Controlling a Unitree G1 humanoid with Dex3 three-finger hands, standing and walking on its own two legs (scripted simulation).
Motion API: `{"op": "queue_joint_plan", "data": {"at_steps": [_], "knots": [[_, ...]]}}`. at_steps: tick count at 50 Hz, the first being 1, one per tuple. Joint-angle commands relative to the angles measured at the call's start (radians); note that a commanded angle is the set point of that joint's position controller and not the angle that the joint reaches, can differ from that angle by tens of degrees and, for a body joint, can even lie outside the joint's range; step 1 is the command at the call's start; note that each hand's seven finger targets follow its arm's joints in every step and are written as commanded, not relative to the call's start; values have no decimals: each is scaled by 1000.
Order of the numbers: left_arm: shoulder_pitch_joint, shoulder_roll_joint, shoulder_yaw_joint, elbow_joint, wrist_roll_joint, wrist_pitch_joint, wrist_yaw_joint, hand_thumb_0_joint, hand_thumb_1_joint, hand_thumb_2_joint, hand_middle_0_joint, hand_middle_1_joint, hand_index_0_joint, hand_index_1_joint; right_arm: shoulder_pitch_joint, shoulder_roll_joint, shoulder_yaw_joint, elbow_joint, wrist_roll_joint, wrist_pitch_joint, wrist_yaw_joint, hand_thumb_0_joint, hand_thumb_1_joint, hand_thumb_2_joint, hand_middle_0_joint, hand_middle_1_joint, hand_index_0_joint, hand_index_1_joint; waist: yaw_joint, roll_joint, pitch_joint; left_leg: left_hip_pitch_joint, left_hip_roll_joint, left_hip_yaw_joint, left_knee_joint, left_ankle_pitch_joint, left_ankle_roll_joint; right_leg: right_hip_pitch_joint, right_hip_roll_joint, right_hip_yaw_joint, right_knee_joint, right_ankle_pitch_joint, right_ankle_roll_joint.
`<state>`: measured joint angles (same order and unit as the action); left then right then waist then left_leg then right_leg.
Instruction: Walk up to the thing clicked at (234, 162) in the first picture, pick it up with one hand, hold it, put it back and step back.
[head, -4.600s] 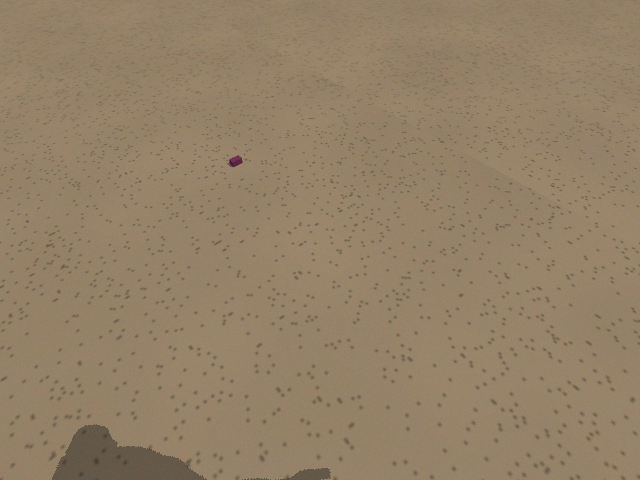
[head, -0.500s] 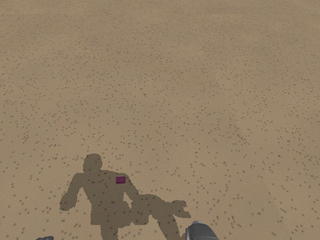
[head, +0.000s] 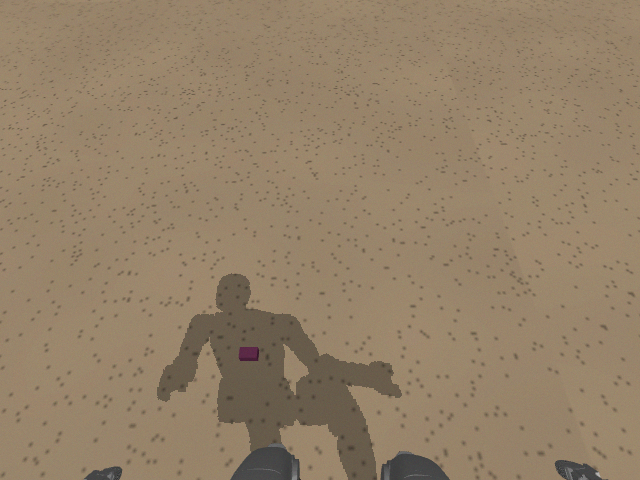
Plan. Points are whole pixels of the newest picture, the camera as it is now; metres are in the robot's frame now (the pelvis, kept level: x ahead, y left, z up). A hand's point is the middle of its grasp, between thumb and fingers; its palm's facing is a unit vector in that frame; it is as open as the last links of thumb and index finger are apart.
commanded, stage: walk up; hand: left
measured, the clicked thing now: (249, 354) +0.50 +0.26 -0.72
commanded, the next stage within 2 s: stand in 1.68 s
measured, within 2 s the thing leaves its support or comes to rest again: neither
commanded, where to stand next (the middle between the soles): +0.11 +0.03 m, yaw -1 degrees
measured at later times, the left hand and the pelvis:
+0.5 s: hand out of the picture +0.04 +0.32 -0.13, palm faces -0.03 -0.90 -0.44, open 7.4 cm; pelvis -0.01 +0.03 +0.01, yaw +1 degrees
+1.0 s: hand out of the picture +0.09 +0.29 -0.12, palm faces -0.04 -0.92 -0.39, open 7.3 cm; pelvis +0.01 +0.02 +0.03, yaw +0 degrees
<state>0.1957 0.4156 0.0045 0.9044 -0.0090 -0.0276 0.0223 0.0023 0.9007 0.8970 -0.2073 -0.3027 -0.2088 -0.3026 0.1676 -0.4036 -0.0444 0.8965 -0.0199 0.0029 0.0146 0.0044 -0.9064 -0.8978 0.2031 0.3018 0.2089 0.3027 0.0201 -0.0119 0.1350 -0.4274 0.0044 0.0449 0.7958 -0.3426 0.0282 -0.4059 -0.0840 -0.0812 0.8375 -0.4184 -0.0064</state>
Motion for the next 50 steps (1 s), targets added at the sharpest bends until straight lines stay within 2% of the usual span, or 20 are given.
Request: {"op": "queue_joint_plan", "data": {"at_steps": [1,2,4,5,6,7,8,10,12,13,15,18,20,21,25,27,31,35,45,50], "knots": [[56,206,67,-16,-2,-25,22,0,900,900,-200,-300,-200,-300,-35,-256,-69,-69,9,-10,-13,0,-900,-900,200,300,200,300,2,142,-215,98,233,-313,-228,308,224,82,51,36,-38,-46,-17],[69,210,67,-1,1,-34,21,0,900,900,-200,-300,-200,-300,-70,-240,-60,-67,13,-5,-13,0,-900,-900,200,300,200,300,17,126,-209,53,187,-255,-193,298,172,138,35,62,-128,76,-24],[67,298,86,10,23,-49,24,0,900,900,-200,-300,-200,-300,-109,-205,-47,-70,19,7,-12,0,-900,-900,200,300,200,300,28,-13,-174,-30,51,-125,11,184,43,127,-153,343,-344,132,-111],[21,332,95,8,24,-48,25,0,900,900,-200,-300,-200,-300,-90,-196,-46,-58,18,11,-14,0,-900,-900,200,300,200,300,5,-84,-151,-40,23,-70,83,-14,15,113,-265,446,-388,175,-199],[-24,336,95,-5,25,-51,27,0,900,900,-200,-300,-200,-300,-69,-206,-50,-40,12,12,-14,0,-900,-900,200,300,200,300,-14,-99,-133,-44,39,-78,101,-133,12,105,-304,475,-378,260,-243],[-39,318,89,-6,25,-53,27,0,900,900,-200,-300,-200,-300,-64,-206,-53,-30,11,10,-10,0,-900,-900,200,300,200,300,-20,-82,-126,-24,43,-85,82,-156,15,85,-299,440,-361,312,-244],[-59,312,85,-9,25,-53,27,0,900,900,-200,-300,-200,-300,-52,-203,-54,-19,12,4,-7,0,-900,-900,200,300,200,300,-34,-83,-129,23,48,-84,11,-76,22,68,-265,387,-332,341,-214],[-73,265,67,-7,18,-48,25,0,900,900,-200,-300,-200,-300,-27,-225,-65,4,6,-10,-3,0,-900,-900,200,300,200,300,-47,-6,-160,175,93,-151,-144,274,54,-2,-128,200,-215,376,-93],[-43,227,62,14,2,-32,26,0,900,900,-200,-300,-200,-300,-75,-275,-74,-19,8,-10,2,0,-900,-900,200,300,200,300,-23,117,-177,133,214,-342,-279,216,180,26,48,34,-37,110,-9],[-31,217,62,28,4,-27,27,0,900,900,-200,-300,-200,-300,-75,-259,-69,-14,7,-7,3,0,-900,-900,200,300,200,300,-18,105,-179,128,238,-365,-304,214,205,50,64,31,-38,-6,-6],[4,202,61,49,7,-25,22,0,900,900,-200,-300,-200,-300,-127,-257,-65,-26,1,3,1,0,-900,-900,200,300,200,300,2,132,-161,58,223,-338,-329,84,191,102,65,38,-67,-52,-18],[33,224,61,74,15,-33,20,0,900,900,-200,-300,-200,-300,-193,-228,-54,-36,3,16,1,0,-900,-900,200,300,200,300,27,97,-149,-1,128,-211,-265,-33,92,153,7,120,-246,61,-42],[-22,281,69,64,30,-38,20,0,900,900,-200,-300,-200,-300,-153,-210,-52,-21,6,23,6,0,-900,-900,200,300,200,300,-11,-1,-112,16,65,-175,-200,-136,34,75,-99,308,-371,-35,-96],[-60,291,67,53,29,-36,21,0,900,900,-200,-300,-200,-300,-124,-213,-54,-4,1,24,9,0,-900,-900,200,300,200,300,-34,-16,-106,56,57,-162,-207,-158,28,34,-122,324,-392,-66,-107],[-71,214,39,70,18,-33,12,0,900,900,-200,-300,-200,-300,-137,-221,-53,26,0,10,16,0,-900,-900,200,300,200,300,-21,82,-112,119,145,-289,-410,-226,83,22,22,120,-286,-12,-29],[-15,201,39,100,15,-32,11,0,900,900,-200,-300,-200,-300,-156,-222,-48,25,2,5,14,0,-900,-900,200,300,200,300,5,78,-143,99,185,-304,-436,-171,108,118,49,73,-255,46,-16],[-26,224,42,114,13,-38,10,0,900,900,-200,-300,-200,-300,-169,-200,-41,42,7,7,8,0,-900,-900,200,300,200,300,-1,66,-147,131,110,-193,-378,-39,41,155,-15,155,-362,189,-36],[-54,215,35,116,8,-39,15,0,900,900,-200,-300,-200,-300,-146,-193,-44,69,13,1,4,0,-900,-900,200,300,200,300,-13,46,-197,233,111,-166,-353,196,42,167,-29,148,-354,339,-26],[-90,205,26,140,14,-31,17,0,900,900,-200,-300,-200,-300,-183,-176,-42,96,16,9,8,0,-900,-900,200,300,200,300,-17,27,-159,247,110,-143,-416,111,29,168,-43,165,-432,300,-24],[-107,203,27,141,16,-32,15,0,900,900,-200,-300,-200,-300,-188,-174,-38,107,14,7,11,0,-900,-900,200,300,200,300,-15,26,-180,288,111,-128,-431,163,20,184,-49,172,-453,343,-22]]}}
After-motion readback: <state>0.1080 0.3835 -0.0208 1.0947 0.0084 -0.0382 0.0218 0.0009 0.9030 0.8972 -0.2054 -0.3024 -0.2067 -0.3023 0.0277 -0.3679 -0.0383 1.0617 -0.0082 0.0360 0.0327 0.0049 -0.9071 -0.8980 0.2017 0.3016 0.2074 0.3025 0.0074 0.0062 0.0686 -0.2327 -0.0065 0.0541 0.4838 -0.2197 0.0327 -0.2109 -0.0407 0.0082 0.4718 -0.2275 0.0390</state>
